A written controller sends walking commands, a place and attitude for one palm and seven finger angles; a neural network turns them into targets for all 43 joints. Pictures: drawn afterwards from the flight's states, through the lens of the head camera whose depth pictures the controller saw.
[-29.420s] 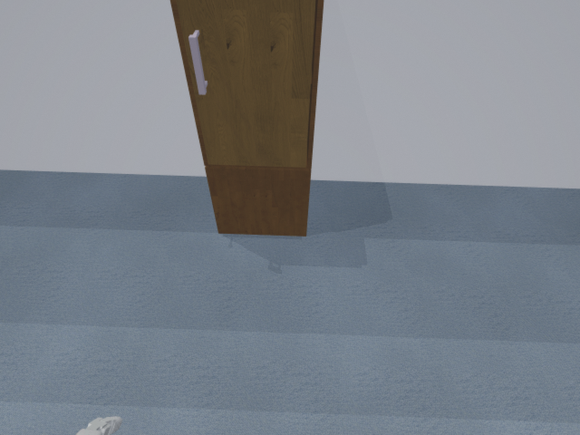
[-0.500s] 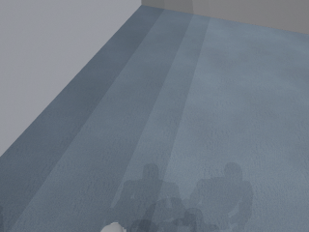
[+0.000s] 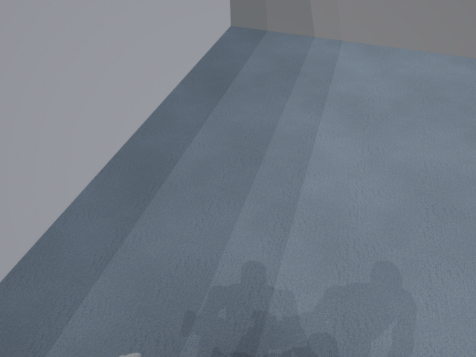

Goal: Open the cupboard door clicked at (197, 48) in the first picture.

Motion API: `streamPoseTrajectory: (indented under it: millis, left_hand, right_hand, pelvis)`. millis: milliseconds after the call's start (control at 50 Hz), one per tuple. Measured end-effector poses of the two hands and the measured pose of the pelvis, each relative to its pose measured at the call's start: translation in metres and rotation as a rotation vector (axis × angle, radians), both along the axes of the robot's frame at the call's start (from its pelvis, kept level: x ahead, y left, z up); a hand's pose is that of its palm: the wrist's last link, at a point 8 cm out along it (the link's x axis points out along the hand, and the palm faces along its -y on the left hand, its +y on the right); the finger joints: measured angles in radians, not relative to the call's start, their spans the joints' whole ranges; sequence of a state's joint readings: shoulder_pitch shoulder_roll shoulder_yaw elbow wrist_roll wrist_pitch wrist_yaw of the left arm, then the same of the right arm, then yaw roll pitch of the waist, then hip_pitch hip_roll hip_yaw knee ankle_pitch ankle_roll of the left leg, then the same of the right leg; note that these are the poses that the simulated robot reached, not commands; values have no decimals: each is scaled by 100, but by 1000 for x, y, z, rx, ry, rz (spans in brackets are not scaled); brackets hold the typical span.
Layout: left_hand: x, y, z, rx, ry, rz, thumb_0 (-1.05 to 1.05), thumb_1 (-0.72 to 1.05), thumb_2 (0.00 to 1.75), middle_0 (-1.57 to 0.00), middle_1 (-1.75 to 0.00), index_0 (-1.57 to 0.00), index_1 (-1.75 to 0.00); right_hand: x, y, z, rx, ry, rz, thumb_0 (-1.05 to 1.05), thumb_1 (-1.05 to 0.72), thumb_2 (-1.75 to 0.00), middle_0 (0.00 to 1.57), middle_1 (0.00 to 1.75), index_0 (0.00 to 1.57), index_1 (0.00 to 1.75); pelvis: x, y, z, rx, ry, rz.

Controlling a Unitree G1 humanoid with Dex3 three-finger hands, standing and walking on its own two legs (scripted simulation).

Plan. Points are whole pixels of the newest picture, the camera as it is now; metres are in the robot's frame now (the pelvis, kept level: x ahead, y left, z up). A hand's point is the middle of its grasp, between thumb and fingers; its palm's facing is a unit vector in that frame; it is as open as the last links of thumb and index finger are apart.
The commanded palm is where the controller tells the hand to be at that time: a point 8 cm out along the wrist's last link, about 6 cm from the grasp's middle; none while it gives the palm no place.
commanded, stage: turn to face it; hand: left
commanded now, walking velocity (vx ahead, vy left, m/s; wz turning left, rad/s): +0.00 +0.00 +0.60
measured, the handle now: out of the picture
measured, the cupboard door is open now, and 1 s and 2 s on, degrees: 47 47 47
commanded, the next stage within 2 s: none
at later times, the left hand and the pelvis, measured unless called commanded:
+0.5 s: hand out of the picture +0.13 +0.21 -0.15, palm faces +0.29 -0.92 -0.26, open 7.3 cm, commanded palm none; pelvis +0.08 -0.02 +0.00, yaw +16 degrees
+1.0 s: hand out of the picture +0.02 +0.17 -0.18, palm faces +0.58 -0.78 -0.23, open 7.3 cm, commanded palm none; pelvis +0.09 -0.04 +0.00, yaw +35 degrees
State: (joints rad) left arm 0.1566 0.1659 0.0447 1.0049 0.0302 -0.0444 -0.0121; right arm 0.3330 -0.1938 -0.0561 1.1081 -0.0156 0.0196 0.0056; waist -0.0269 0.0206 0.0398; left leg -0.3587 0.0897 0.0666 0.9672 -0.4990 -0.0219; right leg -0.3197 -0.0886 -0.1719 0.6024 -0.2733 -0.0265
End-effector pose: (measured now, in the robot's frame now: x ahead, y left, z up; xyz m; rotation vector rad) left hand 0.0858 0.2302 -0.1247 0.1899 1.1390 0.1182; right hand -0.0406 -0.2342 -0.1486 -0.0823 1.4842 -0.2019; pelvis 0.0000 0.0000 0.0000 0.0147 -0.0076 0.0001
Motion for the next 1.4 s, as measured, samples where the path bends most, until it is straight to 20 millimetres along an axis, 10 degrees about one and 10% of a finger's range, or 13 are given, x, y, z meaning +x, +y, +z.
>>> streamPoseTrajectory:
  millis: [240, 340, 520, 660, 880, 1140, 1400]
  left_hand:
    - [1, 23, -27, -33, 101, 175, -1, 93, 90, -21, -30, -20, -30]
    - [5, 34, -24, -8, 117, 230, 0, 92, 90, -20, -30, -20, -30]
    - [17, 20, 6, 56, 16, 319, 0, 91, 90, -20, -30, -20, -30]
    - [-17, -13, 13, 77, 58, 412, 0, 91, 90, -20, -30, -20, -30]
    - [-84, -38, -20, -42, 133, 592, 0, 91, 90, -21, -30, -21, -30]
    - [-88, -22, 3, 37, 56, 721, 1, 91, 90, -20, -30, -20, -30]
    - [-101, -79, 8, 24, 47, 847, 0, 91, 90, -20, -30, -20, -30]
  right_hand:
    - [182, 5, 18, -67, -240, 221, 1, -91, -90, 19, 30, 20, 30]
    - [224, 9, 25, -79, -295, 295, 0, -91, -89, 19, 30, 20, 30]
    - [266, -15, 19, -35, -270, 399, 1, -91, -89, 20, 30, 20, 30]
    - [307, -33, 18, -21, -259, 469, 1, -91, -89, 20, 30, 20, 30]
    - [363, 24, 31, -21, -342, 691, 1, -91, -90, 19, 30, 20, 30]
    - [360, 35, 31, 1, -284, 820, 1, -91, -89, 20, 30, 20, 30]
    - [394, 32, 28, 17, -232, 920, 1, -91, -89, 19, 30, 20, 30]
  pelvis:
    - [59, 10, -7, -27, 12, 123]
    - [68, 6, -5, -27, 14, 174]
    - [80, -27, 1, -35, 19, 289]
    - [92, -48, 4, 2, 14, 389]
    - [92, -38, -5, -16, 17, 542]
    - [95, -56, 6, -44, 6, 688]
    - [109, -74, 8, -4, 15, 858]
